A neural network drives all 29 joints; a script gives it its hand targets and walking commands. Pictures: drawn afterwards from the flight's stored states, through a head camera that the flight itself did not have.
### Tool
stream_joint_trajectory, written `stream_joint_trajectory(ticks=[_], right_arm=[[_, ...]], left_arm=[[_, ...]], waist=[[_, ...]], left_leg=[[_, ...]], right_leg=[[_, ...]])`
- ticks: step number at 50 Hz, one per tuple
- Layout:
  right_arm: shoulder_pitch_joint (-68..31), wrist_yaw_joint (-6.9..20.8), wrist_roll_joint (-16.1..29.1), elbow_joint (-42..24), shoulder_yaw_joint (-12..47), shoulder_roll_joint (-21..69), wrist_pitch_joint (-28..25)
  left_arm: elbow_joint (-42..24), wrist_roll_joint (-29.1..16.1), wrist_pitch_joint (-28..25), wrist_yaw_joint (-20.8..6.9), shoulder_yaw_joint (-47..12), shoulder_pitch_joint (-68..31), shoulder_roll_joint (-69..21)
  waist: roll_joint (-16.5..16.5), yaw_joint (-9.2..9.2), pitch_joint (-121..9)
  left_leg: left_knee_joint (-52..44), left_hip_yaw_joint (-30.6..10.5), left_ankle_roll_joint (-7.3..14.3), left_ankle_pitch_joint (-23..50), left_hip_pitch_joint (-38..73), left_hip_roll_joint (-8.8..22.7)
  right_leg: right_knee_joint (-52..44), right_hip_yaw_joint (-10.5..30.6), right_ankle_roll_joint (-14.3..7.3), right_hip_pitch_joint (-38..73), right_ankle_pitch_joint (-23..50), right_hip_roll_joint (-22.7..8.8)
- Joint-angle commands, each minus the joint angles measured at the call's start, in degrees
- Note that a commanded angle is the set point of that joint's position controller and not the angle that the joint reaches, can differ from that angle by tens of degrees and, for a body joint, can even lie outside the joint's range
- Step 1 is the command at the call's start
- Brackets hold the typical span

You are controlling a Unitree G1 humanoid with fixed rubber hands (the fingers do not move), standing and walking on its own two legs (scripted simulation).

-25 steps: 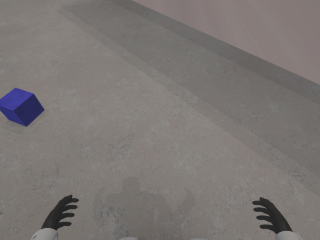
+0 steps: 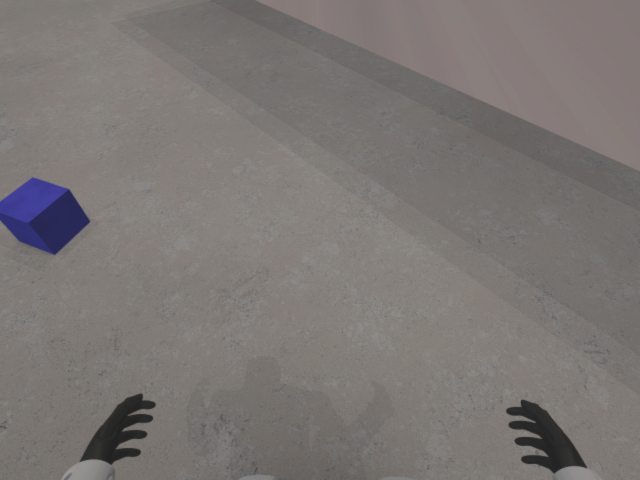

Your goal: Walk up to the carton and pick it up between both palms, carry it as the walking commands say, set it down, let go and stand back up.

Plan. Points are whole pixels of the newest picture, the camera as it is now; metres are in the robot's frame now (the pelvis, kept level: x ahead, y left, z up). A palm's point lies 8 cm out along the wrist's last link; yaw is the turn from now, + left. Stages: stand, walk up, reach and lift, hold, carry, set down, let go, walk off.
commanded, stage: stand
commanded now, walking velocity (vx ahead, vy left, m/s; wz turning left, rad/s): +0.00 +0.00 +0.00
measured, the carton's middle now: (43, 215) +1.12 +1.13 -0.66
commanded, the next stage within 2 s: walk up in 0.04 s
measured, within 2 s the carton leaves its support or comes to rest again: neither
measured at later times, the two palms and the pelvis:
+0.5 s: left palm out of the picture +0.07 +0.40 -0.04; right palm (518, 399) +0.22 -0.25 -0.06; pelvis +0.02 +0.04 +0.00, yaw +12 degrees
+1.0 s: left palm out of the picture +0.15 +0.50 -0.05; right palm (431, 325) +0.33 -0.15 -0.06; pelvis +0.14 +0.14 +0.01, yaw +21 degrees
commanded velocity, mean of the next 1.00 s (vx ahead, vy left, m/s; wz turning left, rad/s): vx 0.00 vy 0.00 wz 0.00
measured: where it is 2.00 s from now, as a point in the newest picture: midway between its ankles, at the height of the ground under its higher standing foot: (201, 422)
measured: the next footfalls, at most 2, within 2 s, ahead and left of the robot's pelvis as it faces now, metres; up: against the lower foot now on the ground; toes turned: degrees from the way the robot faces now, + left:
left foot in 0.58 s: +0.11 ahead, +0.25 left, +0.00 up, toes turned +19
right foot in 0.98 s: +0.29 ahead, +0.07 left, +0.00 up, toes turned +20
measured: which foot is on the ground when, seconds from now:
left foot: down 0.00-0.26, up 0.28-0.56, down 0.58-0.98, up 1.00-1.00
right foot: down 0.00-0.58, up 0.60-0.96, down 0.98-1.00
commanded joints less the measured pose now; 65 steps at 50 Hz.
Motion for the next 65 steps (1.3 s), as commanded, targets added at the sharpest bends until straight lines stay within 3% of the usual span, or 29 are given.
stream_joint_trajectory(ticks=[1, 11, 12, 13, 14, 15, 16, 19, 26, 27, 28, 29, 30, 31, 32, 33, 35, 37, 41, 45, 47, 48, 49, 50, 52, 55, 61, 64, 65], right_arm=[[-4.48, -0.13, 0.5, 1.21, -3.0, -11.73, -1.89], [-4.72, -0.09, 0.56, 1.91, -2.93, -11.75, -1.85], [-1.23, 3.32, -1.03, -4.73, -5.78, -17.72, -0.08], [-6.95, 5.64, -1.29, -7.1, -4.95, -14.6, 0.69], [-6.86, 5.86, -1.88, -8.08, -4.83, -13.33, 1.13], [-6.91, 6.19, -2.02, -7.49, -5.57, -15.95, 1.22], [-5.44, 6.96, -1.5, -6.6, -6.02, -16.66, 1.26], [-5.84, 9.44, 0.04, -5.54, -6.92, -15.38, 1.47], [-1.36, 9.74, 1.15, -3.27, -7.52, -13.67, 0.86], [2.74, 9.19, 1.03, -1.71, -8.18, -13.95, 0.48], [10.74, 7.9, 0.44, 1.28, -9.78, -16.91, -0.04], [20.67, 6.32, -0.26, 2.93, -11.91, -22.6, -0.66], [22.91, 4.87, -0.33, 2.31, -12.76, -29.49, -1.39], [19.66, 4.71, 1.06, 0.87, -11.51, -29.38, -1.4], [15.18, 4.53, 1.86, 0.31, -10.72, -27.18, -1.24], [12.27, 4.39, 1.55, -0.02, -10.25, -25.01, -1.12], [8.07, 4.52, 0.92, -1.47, -8.94, -22.71, -1.07], [8.78, 4.93, 0.54, -2.16, -8.34, -22.03, -1.18], [10.58, 5.18, 0.45, -2.98, -8.37, -21.74, -1.06], [7.78, 5.57, 1.4, -3.61, -7.15, -20.7, -1.32], [6.1, 5.53, 1.91, -4.07, -6.25, -18.47, -1.1], [5.95, 5.46, 2.35, -5.03, -4.7, -14.28, -1.39], [5.91, 5.25, 2.54, -5.71, -3.05, -9.7, -1.71], [3.64, 4.43, 1.66, -5.31, -4.06, -14.17, -1.5], [6.69, 5.04, 1.59, -2.68, -5.22, -17.52, -1.29], [4.57, 6.67, 1.77, -1.62, -5.87, -17.25, -1.12], [-0.28, 6.52, 1.46, -1.73, -5.4, -15.5, -2.48], [3.48, 5.93, 1.28, -0.1, -5.84, -14.92, -3.04], [8.44, 5.17, 0.75, 1.88, -6.77, -16.33, -3.4]], left_arm=[[1.14, 0.7, -2.48, -0.06, 3.68, -3.53, 11.53], [1.73, 0.71, -2.5, -0.07, 3.63, -3.69, 11.71], [-0.44, 2.09, -4.3, -0.92, 9.25, 3.86, 20.01], [0.84, 2.91, -5.23, -0.21, 10.74, 9.21, 23.41], [0.02, 2.79, -5.61, 0.15, 11.61, 6.78, 25.75], [-1.93, 2.17, -5.89, 0.06, 10.72, 2.9, 23.4], [-2.23, 1.9, -5.95, -0.1, 10.06, 2.46, 21.89], [-1.66, 2.28, -5.88, -0.58, 9.49, 3.08, 20.9], [-1.81, 2.88, -4.76, -2.21, 9.48, 0.84, 23.34], [-1.99, 2.8, -4.49, -2.3, 9.01, -0.26, 23.06], [-2.37, 2.48, -4.23, -2.36, 7.99, 0.87, 20.95], [-4.08, 1.84, -4.16, -2.46, 6.9, 1.22, 16.89], [-7.11, 1.57, -5.16, -2.67, 4.77, 0.41, 11.59], [-6.58, 0.99, -5.37, -2.05, 5.53, -4.1, 16.36], [-5.73, 0.98, -5.18, -1.98, 6.11, -5.76, 19.24], [-5.31, 0.82, -5.39, -2.03, 6.13, -5.41, 18.69], [-3.01, 0.25, -4.95, -2.69, 6.51, -1.65, 17.63], [-1.54, 0.55, -4.48, -2.9, 6.91, 0.43, 16.74], [-2.3, 1.28, -5.0, -3.58, 6.71, -3.58, 16.78], [-1.17, 1.15, -6.03, -2.92, 6.6, -1.36, 15.9], [0.68, 1.15, -7.04, -2.18, 6.84, 5.46, 15.54], [1.92, 1.97, -7.46, -1.4, 8.34, 11.62, 20.15], [2.48, 2.27, -7.48, -0.76, 9.76, 15.14, 25.94], [1.85, 1.71, -7.34, -0.58, 9.19, 12.61, 25.94], [0.42, 0.96, -7.0, -0.58, 8.39, 8.2, 22.56], [-0.32, 0.93, -6.67, -1.93, 8.48, 6.31, 20.75], [-1.0, 0.9, -5.99, -2.97, 8.81, 8.0, 23.43], [-1.59, 0.08, -4.65, -3.16, 8.11, 4.82, 23.31], [-1.95, -0.07, -4.07, -3.11, 7.33, 3.87, 21.55]], waist=[[0.14, 0.1, -2.0], [0.07, 0.1, -1.54], [-0.33, 4.13, -6.29], [-7.76, 7.82, -1.83], [-12.83, 6.94, -0.1], [-4.27, 4.83, 1.65], [-2.29, 3.85, 2.58], [-8.18, 4.69, 3.46], [-13.82, 2.54, -0.67], [-11.41, 0.19, -3.99], [-1.22, -3.79, -9.84], [11.24, -9.25, -12.81], [28.75, -8.46, -12.24], [17.77, -7.67, -9.72], [6.56, -5.88, -5.55], [3.79, -3.81, -2.64], [8.83, -1.34, -0.28], [12.83, -2.06, -0.52], [9.57, -3.38, 1.35], [9.91, -1.32, -1.34], [8.29, 2.43, -7.24], [1.01, 5.82, -12.23], [-13.87, 7.62, -13.69], [-7.52, 5.83, -9.72], [-1.91, 2.66, -4.43], [-10.69, 3.09, 0.72], [-11.17, 5.52, 0.12], [-11.77, 2.21, -2.75], [-7.06, -0.93, -5.31]], left_leg=[[-10.04, -7.07, 3.83, 8.53, 2.11, 5.41], [-10.64, -7.14, 3.76, 7.75, 2.12, 5.39], [-5.95, -13.58, 6.41, -6.84, -17.13, 4.15], [2.33, -5.04, 2.39, -9.52, -35.35, -0.43], [17.77, -3.22, 1.06, -5.71, -37.05, 3.07], [22.26, -4.24, 0.16, -3.33, -32.45, 6.85], [23.02, -4.23, 0.27, -2.68, -29.35, 7.15], [14.64, -2.42, -1.34, 0.86, -23.89, 6.98], [0.77, 10.64, -0.48, 1.72, -7.17, 3.69], [-3.55, 12.21, -0.14, 2.67, 0.32, 2.14], [-6.8, 12.59, 1.25, 0.18, 11.6, -2.34], [-11.43, -4.03, 7.02, -7.12, 25.59, 2.7], [-18.58, -34.4, 12.19, 0.75, 32.67, 15.96], [-24.08, -44.59, 15.5, -3.1, 30.0, 18.33], [-23.44, -40.06, 14.76, -8.44, 22.82, 16.07], [-21.28, -33.6, 12.08, 0.11, 18.47, 14.11], [-20.94, -21.63, 9.64, 9.46, 8.74, 8.43], [-21.89, -21.04, 11.11, 5.52, 6.57, 7.2], [-25.28, -25.32, 13.98, -10.6, 8.14, 10.35], [-20.26, -22.94, 13.08, 2.81, 5.66, 11.14], [-10.53, -17.07, 9.9, 13.44, 1.2, 8.42], [0.54, -12.3, 6.13, 12.02, -7.48, 4.32], [14.58, -3.72, 3.19, -4.38, -21.79, -4.08], [19.6, -4.68, 2.67, -7.15, -27.84, -0.4], [21.06, -7.23, 2.44, 0.12, -25.52, 2.53], [14.0, -2.74, 0.66, 2.54, -21.69, 5.31], [1.93, 3.26, -0.71, 0.78, -17.92, 4.11], [-6.6, 8.82, 0.08, 6.45, -6.53, 0.45], [-10.09, 8.95, 0.79, 6.43, 2.91, -2.21]], right_leg=[[-9.12, 5.96, -4.48, 0.99, 8.59, -4.78], [-9.82, 6.27, -4.48, 0.87, 8.07, -4.92], [-10.43, 6.78, -7.1, 19.82, -14.39, -7.36], [-22.25, 19.03, -10.8, 30.77, -26.13, -17.51], [-29.36, 29.8, -14.36, 25.3, -24.23, -30.35], [-28.42, 26.22, -14.48, 18.24, -19.28, -30.74], [-28.74, 22.91, -13.48, 13.52, -19.72, -28.74], [-26.98, 6.46, -10.15, 11.68, -9.17, -20.95], [-18.86, -8.02, -9.73, 8.71, 1.11, -17.1], [-11.26, -10.85, -8.91, 6.82, 3.89, -15.97], [5.62, -13.98, -7.39, 3.9, 10.96, -12.62], [27.08, -11.55, -4.53, -12.32, 8.36, -10.37], [38.76, -6.49, -0.96, -32.33, -14.53, -3.21], [36.71, 1.95, -1.13, -34.29, -12.18, -2.36], [33.72, 4.62, -2.03, -30.46, -7.36, -5.73], [30.33, 3.12, -2.42, -28.59, -5.45, -6.93], [21.15, -0.08, -1.22, -19.57, -2.44, -5.48], [17.5, -1.75, -0.09, -16.45, -2.03, -3.39], [6.58, -1.22, 0.08, -18.52, -2.27, -2.82], [-4.06, -1.33, -0.77, -7.67, -0.68, 0.67], [-16.79, -1.14, -2.16, 7.82, 6.67, 1.46], [-20.04, 8.98, -4.52, 20.48, 4.22, -6.02], [-24.99, 26.32, -7.15, 29.64, -3.89, -21.44], [-26.24, 30.25, -10.61, 27.08, -6.3, -26.79], [-26.91, 20.76, -7.17, 19.4, -11.19, -21.66], [-27.28, 7.76, -9.5, 12.12, -9.66, -16.2], [-20.75, 0.82, -12.78, 14.49, 7.17, -18.92], [-12.57, -6.61, -8.94, 9.91, 11.2, -16.85], [-3.17, -9.49, -7.17, 5.24, 14.17, -14.24]])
